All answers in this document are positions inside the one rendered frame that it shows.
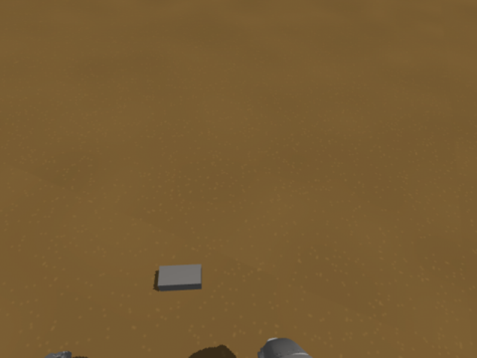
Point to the carton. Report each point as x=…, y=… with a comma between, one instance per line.
x=181, y=277

